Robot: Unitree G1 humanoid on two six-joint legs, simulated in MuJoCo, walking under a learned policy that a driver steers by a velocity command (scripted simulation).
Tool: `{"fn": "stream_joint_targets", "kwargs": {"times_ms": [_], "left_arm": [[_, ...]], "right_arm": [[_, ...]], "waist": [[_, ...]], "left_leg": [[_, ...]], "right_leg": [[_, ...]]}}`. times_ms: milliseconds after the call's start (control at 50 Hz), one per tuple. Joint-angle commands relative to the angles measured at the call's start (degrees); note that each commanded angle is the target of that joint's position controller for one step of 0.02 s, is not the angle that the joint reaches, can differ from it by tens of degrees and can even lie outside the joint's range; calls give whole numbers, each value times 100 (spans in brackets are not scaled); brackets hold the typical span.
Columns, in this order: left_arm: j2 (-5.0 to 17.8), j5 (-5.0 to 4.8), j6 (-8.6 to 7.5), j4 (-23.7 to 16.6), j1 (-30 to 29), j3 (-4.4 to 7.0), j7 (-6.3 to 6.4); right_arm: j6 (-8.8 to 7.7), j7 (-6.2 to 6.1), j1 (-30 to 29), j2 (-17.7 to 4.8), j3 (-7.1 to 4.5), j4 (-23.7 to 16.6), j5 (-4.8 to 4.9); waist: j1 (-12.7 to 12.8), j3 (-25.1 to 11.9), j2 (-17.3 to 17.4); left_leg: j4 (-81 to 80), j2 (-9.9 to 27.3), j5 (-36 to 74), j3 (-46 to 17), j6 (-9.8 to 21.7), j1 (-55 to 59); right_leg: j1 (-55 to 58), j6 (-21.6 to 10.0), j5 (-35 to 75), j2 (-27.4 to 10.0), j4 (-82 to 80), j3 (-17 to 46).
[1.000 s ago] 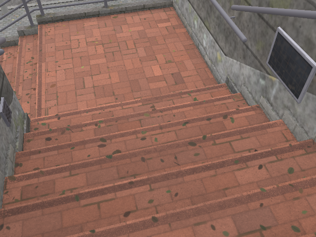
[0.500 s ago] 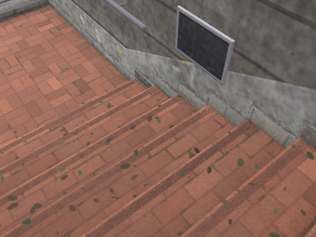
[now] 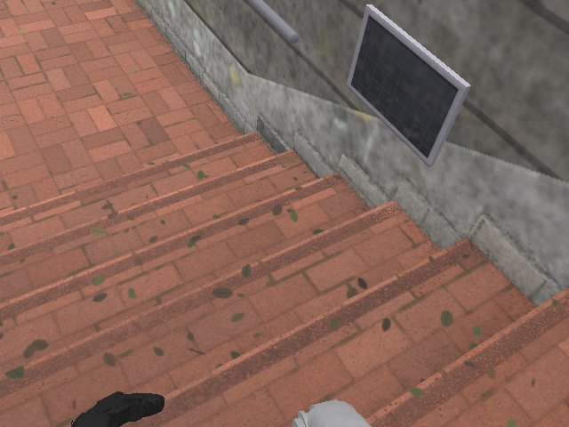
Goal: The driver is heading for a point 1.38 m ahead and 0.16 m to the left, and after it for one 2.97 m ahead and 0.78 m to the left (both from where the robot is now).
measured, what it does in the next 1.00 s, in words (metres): climbs, turning left: right foot 0.15 m higher, then left foot 0.07 m lower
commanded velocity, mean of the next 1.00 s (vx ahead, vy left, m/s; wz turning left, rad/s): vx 0.45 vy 0.00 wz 0.38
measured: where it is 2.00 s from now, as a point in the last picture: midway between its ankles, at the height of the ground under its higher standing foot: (76, 412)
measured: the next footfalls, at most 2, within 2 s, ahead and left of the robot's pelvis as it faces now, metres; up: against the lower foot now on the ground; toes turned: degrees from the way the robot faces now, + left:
right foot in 0.36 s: -0.06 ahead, -0.15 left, +0.15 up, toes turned +27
left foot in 0.86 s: -0.11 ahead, +0.26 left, +0.08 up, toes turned +22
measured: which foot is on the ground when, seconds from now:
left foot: down 0.00-0.34, up 0.36-0.84, down 0.86-1.00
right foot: up 0.00-0.34, down 0.36-0.98, up 1.00-1.00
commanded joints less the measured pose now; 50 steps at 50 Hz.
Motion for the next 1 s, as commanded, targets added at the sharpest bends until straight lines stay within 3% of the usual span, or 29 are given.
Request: {"fn": "stream_joint_targets", "kwargs": {"times_ms": [20, 220, 260, 280, 300, 320, 340, 360, 380, 400, 420, 440, 460, 480, 520, 560, 620, 660, 700, 740, 800, 840, 860, 880, 900, 940, 960, 980, 1000], "left_arm": [[208, -19, -102, -778, -527, 47, -31], [479, 0, -94, -1272, -461, 53, -170], [401, -74, -132, -1196, -19, 27, -292], [592, -66, -145, -1213, 248, 61, -392], [737, -85, -141, -1198, 899, 62, -520], [1004, -126, -146, -917, 2277, 104, -654], [1610, -241, -218, -175, 4810, 358, -673], [1571, -615, -263, 374, 5000, 368, -628], [1263, -652, -296, 344, 4995, 116, -549], [1479, -332, -482, -5, 2872, 131, -429], [1391, -119, -601, -293, 1130, 154, -417], [1294, 33, -632, -382, 299, 171, -422], [1200, 97, -617, -437, -304, 208, -394], [1108, -8, -613, -407, -579, 226, -344], [1162, -294, -619, -188, 80, 236, -372], [1519, -282, -646, 161, 1245, 344, -478], [1862, -118, -801, 608, 2709, 524, -611], [1872, -23, -898, 937, 3642, 595, -564], [1805, 40, -939, 1077, 4061, 631, -461], [1722, 0, -941, 1049, 3903, 649, -377], [1718, -123, -980, 853, 3424, 714, -332], [1822, -211, -989, 620, 2789, 761, -369], [1504, -150, -950, 596, 2677, 729, -304], [1570, -165, -892, 680, 2748, 738, -285], [1287, -172, -839, 749, 2898, 669, -354], [1514, -282, -743, 883, 2879, 762, -416], [1503, -380, -701, 1041, 2870, 784, -361], [1485, -414, -661, 1032, 2724, 813, -370], [1271, -476, -631, 852, 2417, 803, -421]], "right_arm": [[29, -114, 360, -968, -275, -449, -34], [50, -17, -300, -1219, -364, -886, -24], [111, -5, -456, -1288, -439, -1011, -5], [181, 5, -572, -1380, -509, -1042, 21], [230, 13, -1028, -1553, -589, -1189, 58], [225, 38, -1914, -1781, -693, -1536, 62], [137, 1, -2746, -1835, -763, -1790, -191], [-70, -59, -2841, -430, -355, -1472, -182], [-354, 22, -3973, 185, -132, -2212, -116], [-487, 57, -4048, -48, -154, -2528, 58], [-413, 121, -3236, -523, -271, -2190, 52], [-197, 222, -2372, -1126, -471, -1745, -115], [18, 316, -1569, -1476, -590, -1335, -136], [210, 413, -1035, -1528, -610, -1069, -89], [413, 491, -948, -1159, -462, -835, 23], [407, 558, -1129, -820, -333, -691, 21], [340, 467, -1825, -846, -375, -757, -125], [269, 370, -2572, -943, -423, -950, -164], [167, 359, -3208, -1011, -456, -1125, -137], [52, 427, -3405, -1076, -463, -1176, -187], [-114, 596, -3551, -972, -375, -1143, -149], [-161, 695, -3112, -889, -317, -908, 0], [-158, 761, -2605, -711, -190, -646, 169], [-131, 764, -2291, -769, -222, -481, 227], [-133, 672, -2221, -894, -236, -337, 274], [-184, 597, -1970, -976, -256, -127, 13], [-229, 548, -1379, -918, -298, 51, -146], [-274, 465, -698, -1026, -381, 247, -164], [-419, 432, -190, -1339, -485, 402, -188]], "waist": [[-63, -864, 1011], [99, -819, 941], [225, -924, 1174], [410, -913, 1351], [886, -918, 1861], [1647, -878, 2695], [2831, -676, 2229], [3197, 553, -1041], [3032, 1398, -1933], [1707, 2008, -1877], [586, 1892, -1407], [-23, 1408, -942], [-480, 1055, -615], [-718, 852, -324], [-434, 458, 594], [108, 383, 1130], [989, 431, 260], [1654, 391, -369], [2020, 354, -797], [1901, 108, -1054], [1745, -105, -900], [1409, -257, -621], [1280, -303, -136], [1210, -231, -221], [1127, -173, 61], [891, 43, 630], [616, 115, 822], [286, -63, 1126], [106, -337, 2122]], "left_leg": [[-1227, 1357, -1685, -2515, 441, 2516], [-2004, 1148, -2323, -2816, 1024, 1690], [-2816, 1262, -2019, -2581, 981, 1368], [-3204, 1103, -2218, -2221, 727, 1006], [-3745, 835, -2284, -1545, 307, 60], [-4314, 570, -2666, -964, -216, -1951], [-2854, 516, -4394, -1185, -511, -4207], [2107, -259, -5217, -786, -225, -5522], [3921, -102, -4896, -860, -230, -7568], [4142, -12, -3568, -1144, -177, -7305], [4833, 83, -2460, -1141, -329, -5864], [5661, 87, -1459, -871, -542, -4329], [6271, 95, -651, -413, -756, -3118], [6624, 223, 133, -33, -879, -2128], [6694, 399, 1298, 421, -846, -1506], [6183, 447, 1597, 522, -643, -1700], [5086, 614, 1232, 562, -508, -2594], [4273, 701, 468, 304, -611, -3208], [3526, 845, -272, 79, -749, -3677], [2835, 1234, -475, 399, -839, -3682], [1999, 1575, -352, 650, -754, -2651], [1563, 1560, -225, 911, -607, -840], [23, 1795, 1058, 614, -604, 266], [-232, 1724, 1411, 982, -587, 1167], [-497, 1600, 1595, 1068, -649, 1336], [-1320, 1475, 1039, 1300, -742, 1883], [-1816, 1386, 1417, 1432, -749, 2579], [-2240, 1506, 1244, 975, -782, 3237], [-1893, 1916, 883, 425, -863, 4086]], "right_leg": [[-1528, 109, -71, 160, 528, -1], [-152, 157, -221, 477, 826, -196], [893, -114, -1300, 476, 519, -568], [1745, -242, -1692, 441, -459, -720], [3509, -513, -2276, 365, -2270, -813], [6272, -966, -3187, 560, -3954, -929], [8846, -1270, -3710, 529, -4876, -519], [7278, -1144, -4607, -324, -5613, 1094], [5605, -692, -5157, -2258, -8273, 4344], [3321, -1095, -7088, -2595, -10694, 6692], [1925, -1334, -7179, -2551, -10825, 6572], [1101, -1271, -5948, -2229, -10230, 5442], [401, -1140, -4717, -1923, -9671, 3981], [-115, -969, -3881, -1743, -9172, 2852], [305, -928, -3153, -1697, -8379, 1601], [1389, -895, -2890, -1647, -8084, 1103], [3522, -786, -2419, -1595, -8137, 873], [4921, -1068, -2347, -1729, -8178, 1356], [5906, -1422, -1816, -1748, -8134, 1931], [6296, -1750, -839, -1763, -7886, 2368], [5462, -1921, -120, -1831, -7662, 2609], [4176, -1829, 108, -1808, -7612, 2343], [3701, -1503, -1405, -1425, -7388, 1827], [3374, -1510, -1501, -1449, -7320, 1717], [3381, -1407, -1708, -1200, -7065, 1449], [3580, -1317, -1128, -868, -6078, 1022], [3372, -1276, -752, -754, -5140, 834], [2986, -1231, -1127, -519, -4178, 747], [1824, -1174, -1687, -383, -3028, 527]]}}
